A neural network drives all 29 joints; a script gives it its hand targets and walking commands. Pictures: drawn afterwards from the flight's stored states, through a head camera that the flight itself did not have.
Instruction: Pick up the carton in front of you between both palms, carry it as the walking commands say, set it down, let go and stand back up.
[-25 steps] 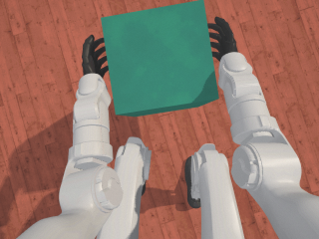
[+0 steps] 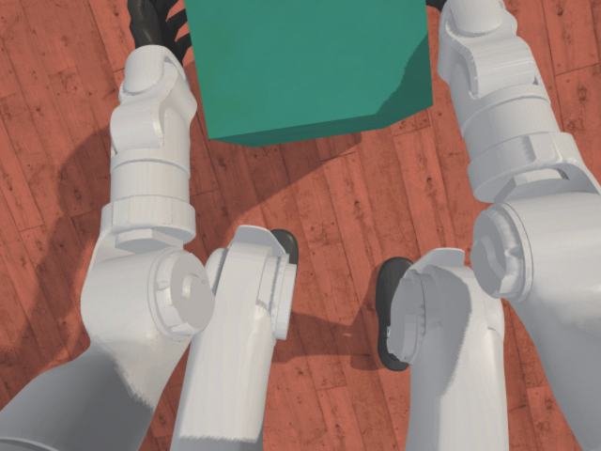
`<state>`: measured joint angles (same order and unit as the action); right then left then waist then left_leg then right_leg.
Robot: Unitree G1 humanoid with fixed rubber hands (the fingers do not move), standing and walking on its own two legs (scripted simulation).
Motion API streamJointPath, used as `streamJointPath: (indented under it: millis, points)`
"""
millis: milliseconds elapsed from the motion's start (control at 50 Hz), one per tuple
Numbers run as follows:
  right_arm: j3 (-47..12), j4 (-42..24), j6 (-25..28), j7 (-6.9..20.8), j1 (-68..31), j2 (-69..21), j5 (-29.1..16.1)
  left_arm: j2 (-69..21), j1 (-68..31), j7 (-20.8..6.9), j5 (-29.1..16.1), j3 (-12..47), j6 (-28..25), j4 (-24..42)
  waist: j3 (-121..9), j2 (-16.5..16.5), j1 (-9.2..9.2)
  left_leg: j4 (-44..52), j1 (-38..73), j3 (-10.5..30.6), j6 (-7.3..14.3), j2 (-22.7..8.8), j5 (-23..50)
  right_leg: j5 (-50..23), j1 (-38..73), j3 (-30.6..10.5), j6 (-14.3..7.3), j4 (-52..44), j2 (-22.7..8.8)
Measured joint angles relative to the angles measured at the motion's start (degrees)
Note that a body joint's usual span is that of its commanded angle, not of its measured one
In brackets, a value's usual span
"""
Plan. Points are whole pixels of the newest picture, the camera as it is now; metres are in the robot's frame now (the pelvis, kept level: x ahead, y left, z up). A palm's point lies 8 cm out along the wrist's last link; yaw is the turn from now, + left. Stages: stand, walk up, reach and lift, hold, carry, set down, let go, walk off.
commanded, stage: set down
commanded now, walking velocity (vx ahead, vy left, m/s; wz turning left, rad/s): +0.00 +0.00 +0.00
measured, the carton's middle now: (307, 48) +0.53 +0.07 -0.23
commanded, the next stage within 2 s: none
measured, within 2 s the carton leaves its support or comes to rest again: rests again in 0.88 s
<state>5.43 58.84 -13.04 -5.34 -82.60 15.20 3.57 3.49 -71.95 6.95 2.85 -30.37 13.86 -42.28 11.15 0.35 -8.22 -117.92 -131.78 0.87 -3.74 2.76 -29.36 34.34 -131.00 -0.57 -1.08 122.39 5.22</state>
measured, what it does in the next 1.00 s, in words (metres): stands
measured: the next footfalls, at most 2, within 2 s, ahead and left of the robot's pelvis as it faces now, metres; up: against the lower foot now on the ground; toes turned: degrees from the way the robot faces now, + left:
none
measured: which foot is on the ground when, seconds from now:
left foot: down 0.00-1.00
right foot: down 0.00-1.00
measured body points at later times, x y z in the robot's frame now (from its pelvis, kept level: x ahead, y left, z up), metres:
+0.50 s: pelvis +0.00 +0.00 -0.02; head +0.35 -0.02 +0.25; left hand +0.51 +0.21 -0.17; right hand +0.57 -0.09 -0.19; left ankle +0.12 +0.13 -0.36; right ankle +0.09 -0.10 -0.36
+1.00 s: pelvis +0.00 +0.00 -0.02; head +0.36 -0.03 +0.24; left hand +0.51 +0.23 -0.18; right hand +0.57 -0.08 -0.20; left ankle +0.12 +0.13 -0.36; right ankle +0.09 -0.10 -0.36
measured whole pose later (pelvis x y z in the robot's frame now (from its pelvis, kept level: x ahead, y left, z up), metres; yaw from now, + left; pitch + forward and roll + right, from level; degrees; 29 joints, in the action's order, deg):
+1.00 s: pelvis +0.00 +0.00 -0.02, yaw +1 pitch +37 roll +4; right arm 11.4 65.5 -9.4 1.7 -86.2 13.7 10.7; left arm 9.5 -75.0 0.2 5.8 -34.2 9.3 -55.3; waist 17.5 2.1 -6.6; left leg -123.4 -130.2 0.5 -4.2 3.5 -30.9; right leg 36.4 -129.4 -0.6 -1.6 128.5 4.9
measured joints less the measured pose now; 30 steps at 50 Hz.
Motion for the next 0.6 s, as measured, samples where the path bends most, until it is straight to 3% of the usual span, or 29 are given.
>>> streamJointPath:
  millis: [220, 600]
  points:
    - [-0.62, 1.68, 0.27, -0.16, 1.59, -0.41, -0.52, 1.38, 2.24, -1.55, -2.84, 2.07, -1.42, -3.34, -0.89, 0.53, 0.22, -2.91, -1.12, 0.54, -0.58, 0.69, -1.29, 1.65, -0.81, 0.68, -0.58, 2.94, -0.4]
    - [1.27, 7.35, 1.91, 2.25, -2.27, 0.24, 1.82, 3.42, -1.77, -4.29, 0.55, -0.21, -2.79, -9.64, 3.11, 0.37, 0.35, -4.34, 0.31, -0.07, -0.48, 0.28, -0.93, 0.86, 0.01, 0.17, -0.52, 4.66, 0.2]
